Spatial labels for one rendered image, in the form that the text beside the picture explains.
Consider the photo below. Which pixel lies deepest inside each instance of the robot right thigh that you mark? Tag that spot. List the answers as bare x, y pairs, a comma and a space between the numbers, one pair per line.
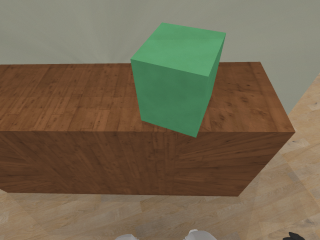
199, 235

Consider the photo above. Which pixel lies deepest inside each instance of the pedestal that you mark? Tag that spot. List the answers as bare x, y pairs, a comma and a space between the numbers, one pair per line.
77, 129

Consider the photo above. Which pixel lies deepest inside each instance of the carton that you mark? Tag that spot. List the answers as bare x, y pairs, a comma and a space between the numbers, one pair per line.
174, 73

